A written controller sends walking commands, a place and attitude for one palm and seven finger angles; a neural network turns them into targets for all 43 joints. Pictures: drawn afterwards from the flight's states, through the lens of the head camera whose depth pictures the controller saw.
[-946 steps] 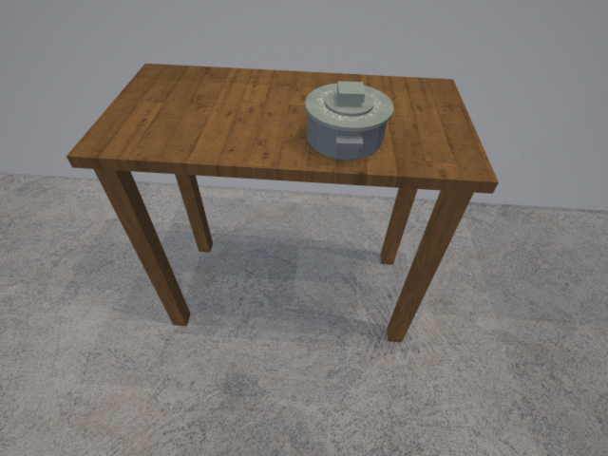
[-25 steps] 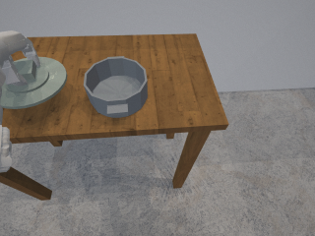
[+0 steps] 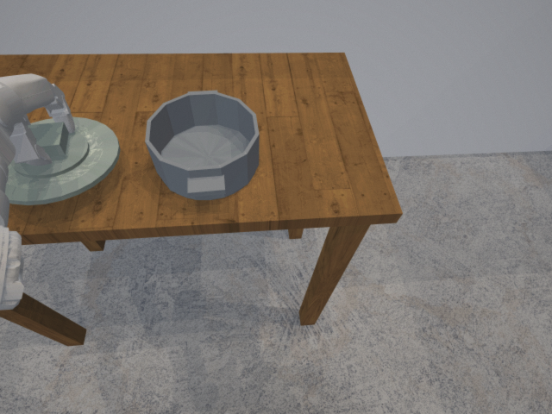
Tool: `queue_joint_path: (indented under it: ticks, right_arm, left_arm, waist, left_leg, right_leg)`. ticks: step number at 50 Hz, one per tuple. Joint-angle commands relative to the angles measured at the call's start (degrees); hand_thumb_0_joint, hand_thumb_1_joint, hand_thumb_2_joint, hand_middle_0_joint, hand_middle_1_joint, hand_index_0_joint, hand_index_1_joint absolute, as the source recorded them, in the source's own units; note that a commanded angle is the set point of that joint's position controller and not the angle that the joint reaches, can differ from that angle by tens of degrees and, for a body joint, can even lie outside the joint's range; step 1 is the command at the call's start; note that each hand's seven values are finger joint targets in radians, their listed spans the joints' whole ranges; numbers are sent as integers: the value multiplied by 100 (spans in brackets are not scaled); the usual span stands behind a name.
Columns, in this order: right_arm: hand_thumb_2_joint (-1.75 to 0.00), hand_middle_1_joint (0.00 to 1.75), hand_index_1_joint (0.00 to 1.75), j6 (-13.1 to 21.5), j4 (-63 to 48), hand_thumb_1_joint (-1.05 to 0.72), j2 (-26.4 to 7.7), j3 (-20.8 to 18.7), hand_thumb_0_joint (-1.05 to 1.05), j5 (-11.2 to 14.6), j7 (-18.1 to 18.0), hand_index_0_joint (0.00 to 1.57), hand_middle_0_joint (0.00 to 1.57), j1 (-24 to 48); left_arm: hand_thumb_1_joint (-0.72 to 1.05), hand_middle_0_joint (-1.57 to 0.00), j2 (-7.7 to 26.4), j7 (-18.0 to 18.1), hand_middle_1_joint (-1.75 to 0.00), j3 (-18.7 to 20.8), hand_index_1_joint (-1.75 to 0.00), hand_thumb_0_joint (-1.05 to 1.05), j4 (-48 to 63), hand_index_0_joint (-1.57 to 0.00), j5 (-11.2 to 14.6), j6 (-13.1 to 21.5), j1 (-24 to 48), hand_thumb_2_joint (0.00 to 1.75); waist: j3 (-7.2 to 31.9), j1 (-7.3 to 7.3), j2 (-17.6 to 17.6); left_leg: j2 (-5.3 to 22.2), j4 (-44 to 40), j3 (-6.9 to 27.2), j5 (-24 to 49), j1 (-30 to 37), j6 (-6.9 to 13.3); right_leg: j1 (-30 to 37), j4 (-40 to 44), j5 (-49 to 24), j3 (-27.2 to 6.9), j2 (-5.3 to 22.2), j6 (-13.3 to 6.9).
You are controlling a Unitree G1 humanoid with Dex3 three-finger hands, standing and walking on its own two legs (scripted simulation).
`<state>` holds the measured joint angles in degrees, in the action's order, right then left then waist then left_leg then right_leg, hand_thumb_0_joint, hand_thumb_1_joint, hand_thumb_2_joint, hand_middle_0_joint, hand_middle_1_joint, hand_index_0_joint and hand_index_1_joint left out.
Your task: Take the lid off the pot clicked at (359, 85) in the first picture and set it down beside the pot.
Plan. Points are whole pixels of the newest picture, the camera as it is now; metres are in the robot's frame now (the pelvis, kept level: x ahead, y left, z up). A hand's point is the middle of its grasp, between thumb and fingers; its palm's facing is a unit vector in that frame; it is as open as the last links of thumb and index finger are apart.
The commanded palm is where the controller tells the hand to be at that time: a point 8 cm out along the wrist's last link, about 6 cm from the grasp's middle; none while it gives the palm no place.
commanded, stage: lower the lid onto the table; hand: left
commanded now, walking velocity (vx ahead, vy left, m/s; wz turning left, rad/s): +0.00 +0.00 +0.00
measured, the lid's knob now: (44, 140) +0.48 +0.32 +0.10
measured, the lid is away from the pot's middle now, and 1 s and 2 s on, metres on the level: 0.22 0.23 0.23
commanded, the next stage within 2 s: open the fingers wide in 0.66 s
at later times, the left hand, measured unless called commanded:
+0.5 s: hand (34, 156) +0.46 +0.33 +0.10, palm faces -0.49 -0.15 -0.86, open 9.0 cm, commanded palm +0.50 +0.32 +0.17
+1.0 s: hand (38, 164) +0.45 +0.32 +0.09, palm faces -0.40 -0.10 -0.91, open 8.9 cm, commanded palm +0.48 +0.32 +0.15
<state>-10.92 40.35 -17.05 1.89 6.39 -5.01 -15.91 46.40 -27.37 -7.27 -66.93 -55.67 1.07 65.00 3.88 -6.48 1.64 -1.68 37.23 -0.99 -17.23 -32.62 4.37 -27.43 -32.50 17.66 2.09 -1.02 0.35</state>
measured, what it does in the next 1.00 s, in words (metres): stands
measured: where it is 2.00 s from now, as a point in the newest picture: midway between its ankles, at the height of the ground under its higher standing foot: outside the picture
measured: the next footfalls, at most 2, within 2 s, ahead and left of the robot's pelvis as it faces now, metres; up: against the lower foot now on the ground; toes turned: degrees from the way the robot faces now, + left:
none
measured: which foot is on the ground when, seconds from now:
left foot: down 0.00-1.00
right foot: down 0.00-1.00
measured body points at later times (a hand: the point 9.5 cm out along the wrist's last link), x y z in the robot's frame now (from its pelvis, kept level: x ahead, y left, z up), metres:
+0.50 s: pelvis +0.00 +0.01 -0.01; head +0.08 +0.03 +0.44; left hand +0.48 +0.33 +0.15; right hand +0.01 -0.28 -0.12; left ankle +0.00 +0.07 -0.72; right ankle -0.03 -0.13 -0.72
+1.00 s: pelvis -0.01 +0.00 -0.01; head +0.08 +0.02 +0.43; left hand +0.47 +0.33 +0.14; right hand +0.01 -0.27 -0.13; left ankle +0.00 +0.07 -0.72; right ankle -0.03 -0.13 -0.72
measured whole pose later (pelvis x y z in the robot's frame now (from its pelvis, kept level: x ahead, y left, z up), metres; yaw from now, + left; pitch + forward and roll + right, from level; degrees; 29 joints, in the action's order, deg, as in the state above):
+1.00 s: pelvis -0.01 +0.00 -0.01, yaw -1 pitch +15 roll -3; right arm -12.7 39.8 -15.9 1.5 5.7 -5.5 -18.4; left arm 47.3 -20.1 -1.3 -62.9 -56.4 9.1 57.0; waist 5.2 -6.3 1.5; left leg -1.3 42.1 -1.1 -18.7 -38.5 4.6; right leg -33.3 -37.1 18.9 2.0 -1.4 0.5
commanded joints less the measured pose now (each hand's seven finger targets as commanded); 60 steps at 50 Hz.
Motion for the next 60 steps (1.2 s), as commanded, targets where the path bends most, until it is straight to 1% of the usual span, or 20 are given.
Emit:
queue_joint_path:
  ticks: [1,4,7,9,10,12,14,22,24,27,37,38,40,42,44,45,49,53,59,60]
  right_arm:
    - [-90,30,30,178,-379,-90,-1047,-373,0,-92,-123,20,20,-457]
    - [-90,30,30,189,-341,-90,-1035,-362,0,-42,-135,20,20,-481]
    - [-90,30,30,154,-311,-90,-1082,-354,0,-57,-128,20,20,-553]
    - [-90,30,30,188,-327,-90,-1045,-338,0,-48,-149,20,20,-533]
    - [-90,30,30,169,-324,-90,-1066,-375,0,-82,-123,20,20,-548]
    - [-90,30,30,159,-364,-90,-1070,-351,0,-74,-138,20,20,-574]
    - [-90,30,30,182,-355,-90,-1044,-342,0,-31,-164,20,20,-592]
    - [-90,30,30,186,-291,-90,-1104,-390,0,-89,-182,20,20,-743]
    - [-90,30,30,220,-294,-90,-1073,-381,0,-74,-198,20,20,-724]
    - [-90,30,30,180,-240,-90,-1113,-411,0,-103,-176,20,20,-836]
    - [-90,30,30,146,-139,-90,-1119,-417,0,-99,-152,20,20,-945]
    - [-90,30,30,113,-403,-90,-1050,-440,0,-103,-84,20,20,-864]
    - [-90,30,30,-24,-485,-90,-1029,-462,0,-193,-130,20,20,-753]
    - [-90,30,30,-82,-415,-90,-1001,-471,0,-156,-117,20,20,-730]
    - [-90,30,30,-66,-431,-90,-1024,-471,0,-131,-134,20,20,-734]
    - [-90,30,30,-89,-427,-90,-1075,-476,0,-151,-145,20,20,-753]
    - [-90,30,30,-57,-403,-90,-1001,-405,0,-97,-150,20,20,-739]
    - [-90,30,30,-70,-372,-90,-1048,-370,0,-90,-169,20,20,-737]
    - [-90,30,30,-23,-413,-90,-1014,-365,0,-67,-198,20,20,-722]
    - [-90,30,30,-49,-382,-90,-1049,-392,0,-77,-194,20,20,-739]
  left_arm:
    - [53,-67,2073,320,-100,743,-101,0,1535,-67,3,226,3280,108]
    - [53,-67,1695,280,-100,469,-101,0,1376,-67,150,228,3115,108]
    - [53,-67,2073,412,-100,697,-101,0,1304,-67,-24,210,3163,108]
    - [53,-67,1774,407,-100,481,-101,0,1327,-67,-7,250,3075,108]
    - [53,-67,2014,436,-100,683,-101,0,1465,-67,-66,261,3170,108]
    - [53,-67,2187,459,-100,837,-101,0,1205,-67,-81,272,2909,108]
    - [53,-67,1790,395,-100,555,-101,0,1097,-67,64,286,2765,108]
    - [53,-67,2138,449,-100,786,-101,0,1350,-67,-19,414,3012,108]
    - [53,-67,1749,417,-100,527,-101,0,1522,-67,93,485,2974,108]
    - [53,-67,1938,485,-100,716,-101,0,1220,-67,9,461,2863,108]
    - [53,-67,1376,554,-100,343,-101,0,622,-67,-29,372,2702,108]
    - [53,-67,1783,586,-100,907,-101,0,856,-67,-16,442,1764,108]
    - [51,-65,2011,743,-100,1204,-101,0,1760,-65,-173,944,1659,104]
    - [49,-63,1323,759,-100,591,-101,0,1718,-63,-86,925,1998,101]
    - [46,-61,1693,859,-100,893,-101,0,1978,-61,49,940,2224,98]
    - [45,-61,2325,959,-99,1373,-101,0,1989,-60,-23,915,2302,96]
    - [40,-57,1671,1001,-98,845,-100,0,1380,-57,-6,752,1993,92]
    - [34,-54,2032,1061,-96,932,-97,0,1360,-54,-178,630,2222,89]
    - [24,-50,1627,863,-92,685,-93,0,1385,-50,18,675,2048,85]
    - [23,-50,1905,868,-92,890,-92,0,1410,-49,-19,678,2112,85]
  waist:
    - [2935,-39,966]
    - [2702,-76,774]
    - [2631,-43,776]
    - [2679,-39,971]
    - [2831,-14,1104]
    - [2719,-12,900]
    - [2628,-69,709]
    - [2828,-88,1026]
    - [2848,-83,1221]
    - [2676,-130,1020]
    - [2279,-252,719]
    - [2543,103,808]
    - [2956,105,803]
    - [2447,-123,753]
    - [2465,-41,817]
    - [2728,40,961]
    - [2229,-87,767]
    - [2349,-87,769]
    - [2411,-119,658]
    - [2516,-92,690]
  left_leg:
    - [93,59,505,3277,2952,-126]
    - [94,11,420,3142,2693,-91]
    - [80,-11,434,2718,2472,-88]
    - [99,43,436,3180,2633,-148]
    - [122,80,477,3147,2746,-180]
    - [86,86,440,2948,2522,-134]
    - [96,96,373,3060,2451,-94]
    - [154,192,505,3001,2697,-179]
    - [196,226,531,3497,2905,-244]
    - [198,235,584,3078,2745,-244]
    - [196,245,638,2412,2398,-242]
    - [117,215,624,2670,2374,-281]
    - [155,356,557,3190,2506,-290]
    - [203,261,595,2644,2385,-236]
    - [208,172,607,2508,2479,-201]
    - [191,168,612,2464,2516,-210]
    - [122,99,504,2042,2145,-142]
    - [74,79,437,1664,1928,-81]
    - [85,156,380,2155,2082,-53]
    - [99,190,403,2234,2140,-70]
  right_leg:
    - [-227,192,-1608,66,-286,-207]
    - [-221,182,-1661,102,-280,-208]
    - [-247,168,-1518,76,-278,-219]
    - [-330,111,-1614,120,-304,-248]
    - [-373,118,-1510,76,-297,-219]
    - [-288,114,-1537,71,-297,-219]
    - [-277,79,-1651,113,-310,-213]
    - [-654,50,-1338,100,-328,-198]
    - [-813,-19,-1379,171,-351,-231]
    - [-1007,16,-1138,146,-354,-211]
    - [-1384,-70,-785,192,-380,-235]
    - [-957,-137,-892,195,-379,-290]
    - [-899,-174,-1107,102,-386,-289]
    - [-1230,-77,-829,142,-367,-246]
    - [-1154,-38,-703,149,-362,-272]
    - [-1006,-63,-764,91,-348,-280]
    - [-1036,-6,-716,147,-347,-288]
    - [-773,16,-835,58,-320,-294]
    - [-702,-9,-1076,89,-332,-260]
    - [-694,-17,-1132,49,-329,-247]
